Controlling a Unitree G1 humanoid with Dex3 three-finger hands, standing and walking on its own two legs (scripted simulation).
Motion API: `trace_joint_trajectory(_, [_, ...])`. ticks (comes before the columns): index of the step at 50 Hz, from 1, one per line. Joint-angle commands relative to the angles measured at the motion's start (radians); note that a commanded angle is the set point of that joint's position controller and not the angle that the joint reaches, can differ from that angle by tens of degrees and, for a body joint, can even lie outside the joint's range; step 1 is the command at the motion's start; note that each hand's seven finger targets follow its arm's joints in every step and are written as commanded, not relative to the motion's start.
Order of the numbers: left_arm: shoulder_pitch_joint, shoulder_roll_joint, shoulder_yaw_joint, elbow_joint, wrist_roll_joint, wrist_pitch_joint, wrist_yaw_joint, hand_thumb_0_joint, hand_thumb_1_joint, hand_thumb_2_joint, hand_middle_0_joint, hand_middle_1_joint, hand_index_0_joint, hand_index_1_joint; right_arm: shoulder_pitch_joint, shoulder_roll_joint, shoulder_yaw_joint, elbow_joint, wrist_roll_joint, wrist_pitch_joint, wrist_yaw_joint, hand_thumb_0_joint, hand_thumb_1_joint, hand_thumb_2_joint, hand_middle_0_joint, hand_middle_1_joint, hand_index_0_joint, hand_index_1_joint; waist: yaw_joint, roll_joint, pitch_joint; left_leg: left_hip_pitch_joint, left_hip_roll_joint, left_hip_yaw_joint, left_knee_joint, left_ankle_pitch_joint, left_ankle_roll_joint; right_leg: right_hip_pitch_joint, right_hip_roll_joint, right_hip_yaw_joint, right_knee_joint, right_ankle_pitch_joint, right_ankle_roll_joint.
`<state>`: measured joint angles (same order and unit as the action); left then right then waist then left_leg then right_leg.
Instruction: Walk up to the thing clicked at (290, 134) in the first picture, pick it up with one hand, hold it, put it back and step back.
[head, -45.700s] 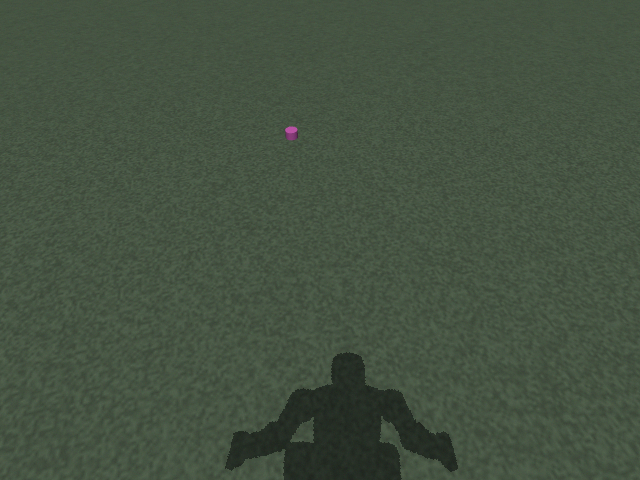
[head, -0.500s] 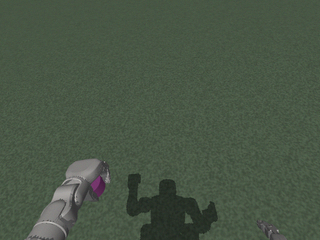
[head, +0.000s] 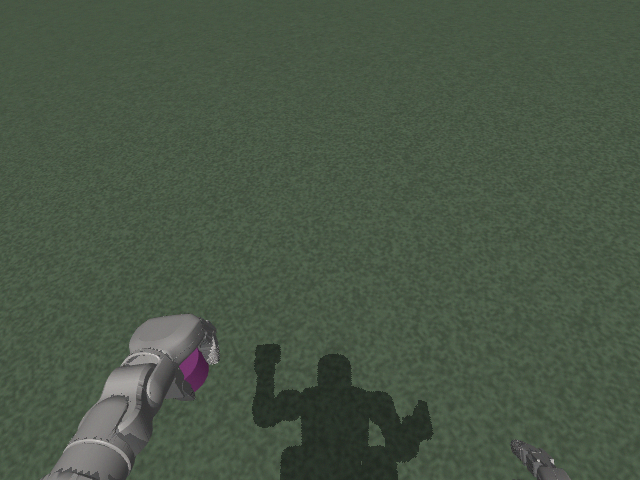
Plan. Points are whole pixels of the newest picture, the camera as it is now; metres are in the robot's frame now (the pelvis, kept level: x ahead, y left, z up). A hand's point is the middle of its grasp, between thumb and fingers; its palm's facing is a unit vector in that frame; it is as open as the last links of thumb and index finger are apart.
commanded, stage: hold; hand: left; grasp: from above
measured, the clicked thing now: (180, 367) +0.31 +0.24 -0.06
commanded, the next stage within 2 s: crouch in 0.16 s
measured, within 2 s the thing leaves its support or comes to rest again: neither
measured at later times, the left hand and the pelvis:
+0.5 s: hand (178, 379) +0.29 +0.24 -0.05, palm faces -0.46 -0.07 -0.89, open 7.4 cm; pelvis +0.00 +0.00 +0.00, yaw +0 degrees
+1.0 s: hand (208, 395) +0.35 +0.28 -0.29, palm faces -0.41 +0.02 -0.91, open 7.4 cm; pelvis -0.08 +0.01 -0.19, yaw +0 degrees
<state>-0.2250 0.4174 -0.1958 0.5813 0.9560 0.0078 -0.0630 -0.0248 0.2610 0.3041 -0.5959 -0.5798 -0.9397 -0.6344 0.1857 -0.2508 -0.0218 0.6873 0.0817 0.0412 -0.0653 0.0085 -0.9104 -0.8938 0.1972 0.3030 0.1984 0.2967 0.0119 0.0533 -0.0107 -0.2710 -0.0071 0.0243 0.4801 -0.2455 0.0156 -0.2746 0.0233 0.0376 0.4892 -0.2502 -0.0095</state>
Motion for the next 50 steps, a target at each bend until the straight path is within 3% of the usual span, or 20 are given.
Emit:
trace_joint_trajectory(1, [-0.327, 0.216, 0.100, -0.207, 0.006, -0.002, 0.051, 0.000, 0.703, 0.480, -0.942, -0.697, -1.023, -0.614, -0.063, -0.129, -0.042, -0.127, 0.002, -0.038, -0.010, 0.000, -0.900, -0.897, 0.200, 0.300, 0.200, 0.300, -0.008, -0.036, -0.288, 0.161, -0.015, -0.003, -0.027, 0.311, 0.015, 0.083, 0.011, -0.008, -0.061, 0.301, 0.002])
trace_joint_trajectory(3, [-0.303, 0.230, 0.119, -0.184, 0.017, 0.004, 0.057, 0.000, 0.680, 0.470, -0.928, -0.685, -1.007, -0.603, -0.063, -0.128, -0.043, -0.126, 0.002, -0.033, -0.009, 0.000, -0.901, -0.898, 0.200, 0.300, 0.200, 0.300, 0.007, -0.016, -0.273, 0.151, -0.014, -0.006, -0.036, 0.314, 0.010, 0.080, 0.014, -0.013, -0.060, 0.290, -0.004])
trace_joint_trajectory(6, [-0.290, 0.203, 0.094, -0.185, 0.017, 0.002, 0.052, 0.000, 0.695, 0.483, -0.917, -0.718, -1.003, -0.629, -0.064, -0.130, -0.043, -0.140, 0.004, -0.027, -0.007, 0.000, -0.897, -0.896, 0.200, 0.300, 0.200, 0.300, -0.001, -0.010, -0.249, 0.142, -0.011, -0.006, -0.048, 0.281, 0.006, 0.073, 0.017, -0.015, -0.065, 0.248, -0.012])
trace_joint_trajectory(12, [-0.292, 0.215, 0.097, -0.205, 0.011, -0.002, 0.036, 0.000, 0.690, 0.520, -0.930, -0.709, -1.007, -0.630, -0.061, -0.137, -0.049, -0.148, 0.004, -0.022, -0.005, 0.000, -0.897, -0.896, 0.200, 0.300, 0.200, 0.300, 0.008, -0.009, -0.262, 0.163, -0.003, -0.012, -0.055, 0.310, 0.004, 0.085, 0.021, -0.018, -0.065, 0.259, -0.017])
trace_joint_trajectory(13, [-0.268, 0.199, 0.087, -0.178, 0.013, -0.001, 0.033, 0.000, 0.760, 0.440, -0.942, -0.776, -1.055, -0.659, -0.057, -0.135, -0.050, -0.147, 0.004, -0.020, -0.005, 0.000, -0.924, -0.910, 0.200, 0.301, 0.201, 0.301, -0.001, -0.028, -0.258, 0.164, -0.005, -0.011, -0.047, 0.325, 0.011, 0.078, 0.019, -0.018, -0.066, 0.280, -0.012])
trace_joint_trajectory(15, [-0.313, 0.222, 0.101, -0.213, 0.013, -0.009, 0.036, 0.000, 0.600, 0.505, -0.842, -0.705, -0.917, -0.630, -0.048, -0.140, -0.050, -0.145, 0.004, -0.019, -0.006, 0.000, -0.879, -0.893, 0.201, 0.300, 0.201, 0.300, -0.001, -0.023, -0.278, 0.170, -0.004, -0.011, -0.045, 0.337, 0.007, 0.088, 0.021, -0.018, -0.061, 0.287, -0.014])
trace_joint_trajectory(17, [-0.297, 0.198, 0.086, -0.174, 0.014, -0.015, 0.043, 0.000, 0.561, 0.507, -0.832, -0.693, -0.900, -0.624, -0.051, -0.138, -0.049, -0.146, 0.003, -0.017, -0.007, 0.000, -0.881, -0.894, 0.201, 0.300, 0.201, 0.300, -0.009, -0.034, -0.238, 0.156, -0.003, -0.013, -0.052, 0.305, 0.006, 0.066, 0.021, -0.018, -0.067, 0.257, -0.015])
trace_joint_trajectory(21, [-0.285, 0.171, 0.081, -0.074, 0.035, -0.037, 0.084, 0.000, 0.501, 0.491, -0.790, -0.683, -0.858, -0.615, -0.033, -0.136, -0.046, -0.138, -0.001, -0.009, -0.006, 0.000, -0.878, -0.893, 0.201, 0.300, 0.201, 0.300, -0.025, -0.071, -0.198, 0.107, -0.007, -0.011, -0.027, 0.259, 0.008, 0.004, 0.017, -0.019, -0.047, 0.224, -0.014])
trace_joint_trajectory(23, [-0.303, 0.175, 0.095, 0.002, 0.051, -0.052, 0.124, 0.000, 0.482, 0.496, -0.779, -0.684, -0.845, -0.617, -0.029, -0.135, -0.042, -0.130, -0.010, -0.003, -0.002, 0.000, -0.879, -0.893, 0.200, 0.300, 0.201, 0.300, -0.029, -0.096, -0.174, 0.035, -0.011, -0.011, 0.025, 0.218, 0.008, -0.041, 0.012, -0.021, -0.011, 0.190, -0.011])
trace_joint_trajectory(24, [-0.332, 0.158, 0.081, 0.023, 0.059, -0.059, 0.146, 0.000, 0.489, 0.492, -0.785, -0.681, -0.851, -0.614, -0.033, -0.132, -0.042, -0.128, -0.015, -0.001, 0.001, 0.000, -0.880, -0.893, 0.200, 0.300, 0.201, 0.300, -0.039, -0.102, -0.174, -0.002, -0.017, -0.008, 0.059, 0.197, 0.010, -0.082, 0.007, -0.017, 0.013, 0.187, -0.006])
trace_joint_trajectory(25, [-0.370, 0.184, 0.101, 0.028, 0.069, -0.071, 0.173, 0.000, 0.481, 0.495, -0.784, -0.676, -0.849, -0.611, -0.019, -0.138, -0.045, -0.123, -0.020, 0.001, 0.004, 0.000, -0.881, -0.892, 0.200, 0.300, 0.201, 0.300, -0.036, -0.083, -0.198, -0.036, -0.016, -0.006, 0.096, 0.180, 0.005, -0.111, 0.009, -0.018, 0.049, 0.163, -0.010])
trace_joint_trajectory(26, [-0.417, 0.196, 0.103, 0.077, 0.092, -0.078, 0.198, 0.000, 0.494, 0.469, -0.785, -0.687, -0.856, -0.615, -0.004, -0.144, -0.047, -0.111, -0.027, 0.003, 0.008, 0.000, -0.881, -0.892, 0.200, 0.300, 0.200, 0.300, -0.054, -0.075, -0.213, -0.074, -0.016, -0.003, 0.137, 0.167, 0.003, -0.155, 0.010, -0.018, 0.088, 0.151, -0.012])
trace_joint_trajectory(29, [-0.500, 0.202, 0.096, 0.158, 0.137, -0.101, 0.259, 0.000, 0.494, 0.502, -0.786, -0.724, -0.858, -0.651, 0.031, -0.152, -0.064, -0.099, -0.044, 0.000, 0.018, 0.000, -0.887, -0.893, 0.200, 0.300, 0.200, 0.300, -0.064, -0.041, -0.311, -0.201, -0.018, -0.004, 0.294, 0.136, -0.008, -0.307, 0.014, -0.017, 0.236, 0.120, -0.015])
trace_joint_trajectory(32, [-0.582, 0.209, 0.093, 0.272, 0.171, -0.123, 0.314, 0.000, 0.484, 0.527, -0.785, -0.757, -0.858, -0.684, 0.075, -0.161, -0.071, -0.093, -0.059, -0.006, 0.034, 0.000, -0.897, -0.896, 0.200, 0.300, 0.200, 0.300, -0.092, -0.049, -0.396, -0.378, -0.019, -0.007, 0.460, 0.082, 0.001, -0.452, 0.013, -0.015, 0.380, 0.071, -0.015])
trace_joint_trajectory(33, [-0.640, 0.259, 0.121, 0.263, 0.182, -0.135, 0.335, 0.000, 0.483, 0.549, -0.784, -0.778, -0.857, -0.704, 0.087, -0.167, -0.076, -0.094, -0.062, -0.007, 0.036, 0.000, -0.899, -0.897, 0.200, 0.300, 0.200, 0.300, -0.082, -0.012, -0.438, -0.418, -0.018, -0.004, 0.510, 0.057, 0.000, -0.513, 0.013, -0.018, 0.424, 0.044, -0.018])
trace_joint_trajectory(34, [-0.671, 0.276, 0.132, 0.290, 0.192, -0.139, 0.352, 0.000, 0.493, 0.550, -0.784, -0.794, -0.862, -0.716, 0.097, -0.168, -0.076, -0.097, -0.065, -0.008, 0.039, 0.000, -0.899, -0.896, 0.200, 0.300, 0.200, 0.300, -0.093, 0.009, -0.473, -0.459, -0.021, -0.003, 0.550, 0.028, 0.002, -0.550, 0.011, -0.014, 0.456, 0.021, -0.017])
trace_joint_trajectory(37, [-0.777, 0.296, 0.141, 0.329, 0.203, -0.142, 0.387, 0.000, 0.541, 0.537, -0.780, -0.854, -0.877, -0.755, 0.116, -0.179, -0.076, -0.084, -0.073, -0.014, 0.044, 0.000, -0.898, -0.895, 0.200, 0.299, 0.200, 0.300, -0.113, 0.053, -0.542, -0.571, -0.021, -0.017, 0.643, -0.054, 0.005, -0.683, 0.016, -0.018, 0.553, -0.047, -0.022])
trace_joint_trajectory(41, [-0.798, 0.320, 0.162, 0.450, 0.193, -0.128, 0.406, 0.000, 0.526, 0.571, -0.780, -0.841, -0.868, -0.752, 0.138, -0.189, -0.079, -0.076, -0.081, -0.035, 0.042, 0.000, -0.893, -0.894, 0.200, 0.299, 0.200, 0.299, -0.121, 0.041, -0.579, -0.752, -0.015, -0.049, 0.728, -0.183, 0.005, -0.829, 0.018, -0.038, 0.675, -0.156, -0.028])
trace_joint_trajectory(45, [-0.875, 0.381, 0.190, 0.415, 0.183, -0.118, 0.401, 0.000, 0.536, 0.543, -0.798, -0.811, -0.884, -0.724, 0.158, -0.203, -0.090, -0.066, -0.089, -0.053, 0.040, 0.000, -0.895, -0.894, 0.200, 0.299, 0.200, 0.299, -0.127, 0.097, -0.724, -0.805, -0.008, -0.072, 0.826, -0.221, 0.001, -0.940, 0.016, -0.056, 0.792, -0.200, -0.035])
trace_joint_trajectory(50, [-0.877, 0.435, 0.232, 0.492, 0.181, -0.118, 0.388, 0.000, 0.509, 0.523, -0.786, -0.781, -0.870, -0.696, 0.180, -0.207, -0.088, -0.035, -0.097, -0.067, 0.040, 0.000, -0.894, -0.894, 0.200, 0.299, 0.200, 0.299, -0.141, 0.066, -0.736, -0.970, -0.009, -0.077, 0.932, -0.289, 0.008, -1.048, 0.024, -0.070, 0.904, -0.262, -0.038])
